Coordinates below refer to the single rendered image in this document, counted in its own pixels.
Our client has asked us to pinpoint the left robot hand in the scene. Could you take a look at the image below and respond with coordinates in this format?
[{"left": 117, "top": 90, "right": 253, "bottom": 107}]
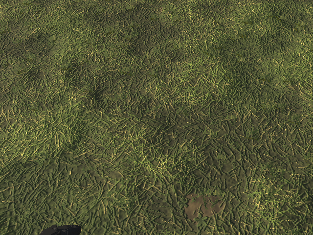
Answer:
[{"left": 39, "top": 224, "right": 81, "bottom": 235}]

